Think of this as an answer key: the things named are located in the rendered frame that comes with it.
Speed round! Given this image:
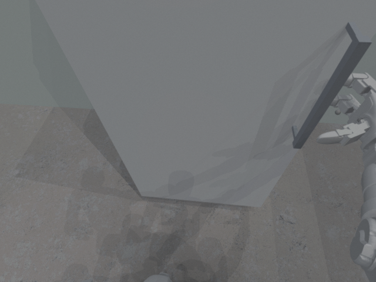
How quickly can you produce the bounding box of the handle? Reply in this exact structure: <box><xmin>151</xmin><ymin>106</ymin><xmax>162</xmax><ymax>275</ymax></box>
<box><xmin>292</xmin><ymin>22</ymin><xmax>372</xmax><ymax>149</ymax></box>

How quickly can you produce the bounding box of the fridge door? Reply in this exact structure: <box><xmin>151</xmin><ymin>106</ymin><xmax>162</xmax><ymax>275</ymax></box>
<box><xmin>35</xmin><ymin>0</ymin><xmax>376</xmax><ymax>207</ymax></box>

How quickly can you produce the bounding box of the right robot forearm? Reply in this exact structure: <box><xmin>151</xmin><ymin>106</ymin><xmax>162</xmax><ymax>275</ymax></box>
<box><xmin>360</xmin><ymin>132</ymin><xmax>376</xmax><ymax>221</ymax></box>

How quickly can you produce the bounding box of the robot left shin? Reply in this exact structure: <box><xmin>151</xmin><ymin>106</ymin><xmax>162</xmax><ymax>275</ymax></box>
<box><xmin>159</xmin><ymin>273</ymin><xmax>170</xmax><ymax>278</ymax></box>

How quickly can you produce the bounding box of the robot right hand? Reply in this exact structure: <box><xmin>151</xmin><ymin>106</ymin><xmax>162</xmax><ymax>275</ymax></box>
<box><xmin>317</xmin><ymin>72</ymin><xmax>376</xmax><ymax>146</ymax></box>

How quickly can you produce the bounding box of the right robot upper arm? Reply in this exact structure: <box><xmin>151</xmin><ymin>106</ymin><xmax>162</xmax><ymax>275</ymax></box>
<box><xmin>350</xmin><ymin>217</ymin><xmax>376</xmax><ymax>282</ymax></box>

